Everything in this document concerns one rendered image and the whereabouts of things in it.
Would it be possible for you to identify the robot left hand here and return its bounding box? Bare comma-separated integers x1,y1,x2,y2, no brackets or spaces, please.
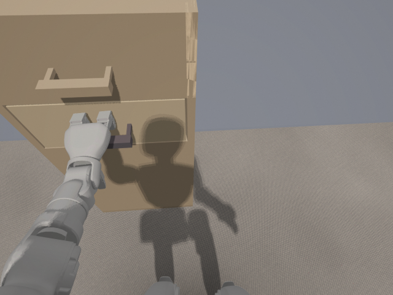
64,111,116,189

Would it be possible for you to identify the drawer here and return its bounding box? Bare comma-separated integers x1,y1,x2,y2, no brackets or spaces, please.
6,98,186,148

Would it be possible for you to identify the left robot forearm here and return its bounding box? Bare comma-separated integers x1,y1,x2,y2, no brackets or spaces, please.
0,156,101,287

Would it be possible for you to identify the left robot thigh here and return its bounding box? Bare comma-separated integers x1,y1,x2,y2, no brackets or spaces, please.
144,281,180,295

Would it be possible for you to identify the cabinet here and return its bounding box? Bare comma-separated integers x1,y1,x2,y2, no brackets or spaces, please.
0,0,198,213

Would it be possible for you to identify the handle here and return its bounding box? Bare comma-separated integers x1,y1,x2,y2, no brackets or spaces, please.
107,124,133,149
35,77,113,99

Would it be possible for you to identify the robot left upper arm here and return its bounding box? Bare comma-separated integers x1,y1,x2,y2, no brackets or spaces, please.
0,235,81,295

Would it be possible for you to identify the left robot shin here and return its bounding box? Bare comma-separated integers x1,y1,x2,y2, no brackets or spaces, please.
159,277,173,283

